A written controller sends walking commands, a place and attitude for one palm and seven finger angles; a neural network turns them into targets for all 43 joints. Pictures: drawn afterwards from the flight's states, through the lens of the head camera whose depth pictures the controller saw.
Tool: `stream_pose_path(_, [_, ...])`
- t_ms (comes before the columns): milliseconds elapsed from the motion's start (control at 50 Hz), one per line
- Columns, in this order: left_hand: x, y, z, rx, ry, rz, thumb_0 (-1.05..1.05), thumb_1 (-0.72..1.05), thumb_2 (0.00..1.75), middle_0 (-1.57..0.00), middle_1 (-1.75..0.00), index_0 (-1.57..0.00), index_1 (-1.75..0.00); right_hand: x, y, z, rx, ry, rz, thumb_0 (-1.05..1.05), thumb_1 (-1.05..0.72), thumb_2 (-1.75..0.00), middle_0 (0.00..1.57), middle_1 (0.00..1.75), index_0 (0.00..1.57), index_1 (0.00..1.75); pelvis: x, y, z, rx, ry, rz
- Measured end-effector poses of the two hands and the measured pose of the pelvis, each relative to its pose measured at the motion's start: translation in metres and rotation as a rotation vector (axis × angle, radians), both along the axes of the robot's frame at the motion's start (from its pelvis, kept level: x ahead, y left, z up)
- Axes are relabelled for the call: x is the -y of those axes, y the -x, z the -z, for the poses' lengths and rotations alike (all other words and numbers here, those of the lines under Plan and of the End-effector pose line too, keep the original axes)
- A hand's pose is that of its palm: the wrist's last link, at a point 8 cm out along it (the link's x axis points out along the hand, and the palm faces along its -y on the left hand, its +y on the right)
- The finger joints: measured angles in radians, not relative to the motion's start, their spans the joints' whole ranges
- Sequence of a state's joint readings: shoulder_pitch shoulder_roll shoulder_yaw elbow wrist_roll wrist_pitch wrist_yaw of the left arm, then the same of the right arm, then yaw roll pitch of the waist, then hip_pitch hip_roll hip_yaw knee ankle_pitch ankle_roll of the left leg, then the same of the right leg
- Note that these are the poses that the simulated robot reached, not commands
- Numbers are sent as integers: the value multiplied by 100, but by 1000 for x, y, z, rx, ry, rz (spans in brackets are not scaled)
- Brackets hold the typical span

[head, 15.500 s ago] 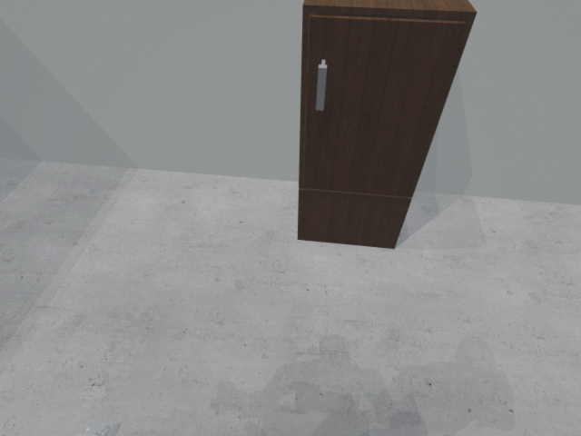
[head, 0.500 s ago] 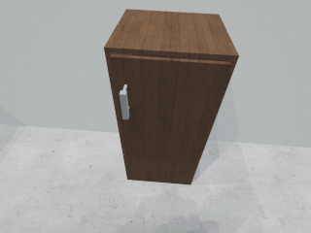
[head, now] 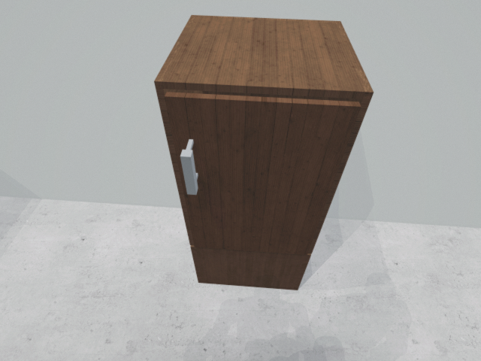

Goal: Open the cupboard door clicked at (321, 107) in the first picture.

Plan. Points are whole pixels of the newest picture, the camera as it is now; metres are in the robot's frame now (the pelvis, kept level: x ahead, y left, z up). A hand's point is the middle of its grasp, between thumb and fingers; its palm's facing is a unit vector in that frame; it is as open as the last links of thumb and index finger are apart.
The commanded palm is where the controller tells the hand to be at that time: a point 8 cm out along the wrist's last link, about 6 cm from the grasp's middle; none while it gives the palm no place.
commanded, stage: raise the hand with hooked fingers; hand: left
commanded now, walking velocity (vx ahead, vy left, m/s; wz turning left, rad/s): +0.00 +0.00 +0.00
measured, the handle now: (191, 167) +0.53 +0.15 -0.01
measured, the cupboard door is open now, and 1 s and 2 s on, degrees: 0 0 0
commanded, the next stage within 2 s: none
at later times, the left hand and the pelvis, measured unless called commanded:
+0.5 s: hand (133, 354) +0.15 +0.19 -0.08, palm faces +0.05 -1.00 +0.01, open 8.8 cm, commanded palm +0.15 +0.25 -0.05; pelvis +0.00 -0.03 -0.09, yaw +1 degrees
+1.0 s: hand (111, 306) +0.21 +0.23 -0.03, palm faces +0.04 -1.00 -0.07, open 11.9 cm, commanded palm +0.19 +0.28 -0.02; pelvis +0.00 -0.01 -0.08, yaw +1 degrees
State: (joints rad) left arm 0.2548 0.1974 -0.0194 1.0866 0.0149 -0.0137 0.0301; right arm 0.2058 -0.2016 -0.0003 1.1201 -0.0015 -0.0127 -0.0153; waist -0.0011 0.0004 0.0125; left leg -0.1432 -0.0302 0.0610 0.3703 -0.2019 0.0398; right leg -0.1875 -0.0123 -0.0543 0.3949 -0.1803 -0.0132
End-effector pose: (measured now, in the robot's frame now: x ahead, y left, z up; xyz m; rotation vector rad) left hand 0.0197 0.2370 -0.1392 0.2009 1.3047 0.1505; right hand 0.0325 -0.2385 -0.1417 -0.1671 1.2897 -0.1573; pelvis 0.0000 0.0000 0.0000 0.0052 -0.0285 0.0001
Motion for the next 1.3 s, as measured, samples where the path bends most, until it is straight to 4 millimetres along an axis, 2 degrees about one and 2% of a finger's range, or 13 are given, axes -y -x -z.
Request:
stream_pose_path(80, [1,-10,-4,54,13,-66,0,90,90,-20,-30,-20,-30,2,-5,-2,29,7,1,1,-91,-90,20,30,20,30,1,-1,1,-1,4,-2])
stream_pose_path(220, [-10,-138,-116,921,-4,-114,1,85,88,-21,-34,-20,-34,11,-71,-24,448,49,-50,1,-91,-90,20,30,20,30,3,-1,14,-40,-4,-37])
stream_pose_path(280, [-9,-170,-135,1162,40,-23,1,80,86,-21,-37,-20,-37,18,-105,-31,590,55,-77,1,-91,-90,20,30,20,30,9,2,28,-116,-9,-22])
stream_pose_path(340, [-1,-171,-121,1268,116,105,0,74,83,-21,-41,-20,-41,27,-135,-37,698,70,-118,1,-91,-90,20,30,20,30,17,3,48,-180,-13,-6])
stream_pose_path(400, [3,-151,-87,1214,192,195,0,68,81,-21,-45,-21,-45,36,-160,-37,762,97,-164,1,-91,-90,20,30,20,30,22,2,68,-230,-12,-6])
stream_pose_path(460, [-2,-125,-61,1135,222,146,0,61,78,-22,-49,-22,-49,40,-181,-32,785,127,-203,1,-91,-90,20,30,20,30,25,0,83,-261,0,-13])
stream_pose_path(540, [-17,-108,-68,1187,132,50,1,51,74,-23,-55,-23,-55,33,-195,-16,764,128,-240,1,-91,-90,20,30,20,30,27,-2,95,-275,27,-32])
stream_pose_path(640, [-21,-133,-101,1335,76,154,1,39,69,-24,-62,-23,-62,10,-189,13,703,63,-254,1,-91,-90,20,30,20,30,26,1,101,-289,56,-51])
stream_pose_path(760, [-20,-176,-96,1178,222,265,0,26,63,-25,-71,-24,-71,-5,-154,29,622,-12,-151,1,-91,-90,21,30,21,30,22,5,94,-298,47,-32])
stream_pose_path(940, [-48,-169,-122,1249,109,134,0,5,54,-26,-85,-26,-85,13,-110,14,549,59,-100,2,-90,-90,21,30,21,30,12,2,79,-283,38,-23])
stream_pose_path(1080, [-48,-176,-105,1201,171,208,0,-12,47,-27,-95,-27,-95,24,-110,3,562,127,-137,2,-91,-90,20,30,21,30,5,8,80,-269,49,-30])
stream_pose_path(1220, [-64,-191,-136,1308,135,204,-1,-28,40,-29,-106,-28,-106,10,-121,-16,626,119,-147,2,-91,-90,20,30,20,30,1,6,71,-241,53,-28])
stream_pose_path(1300, [-79,-198,-140,1291,120,170,-1,-37,36,-29,-112,-29,-112,0,-127,-18,635,88,-165,1,-91,-90,20,30,20,30,-2,5,68,-236,55,-33])
